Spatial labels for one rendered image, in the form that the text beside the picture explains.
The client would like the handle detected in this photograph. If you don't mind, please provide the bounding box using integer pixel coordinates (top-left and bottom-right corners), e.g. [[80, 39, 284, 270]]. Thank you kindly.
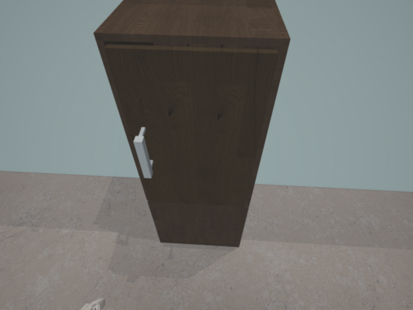
[[134, 127, 154, 178]]

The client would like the cupboard door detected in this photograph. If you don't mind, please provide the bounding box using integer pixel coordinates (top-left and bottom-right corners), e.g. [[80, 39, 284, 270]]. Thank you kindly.
[[104, 44, 278, 207]]

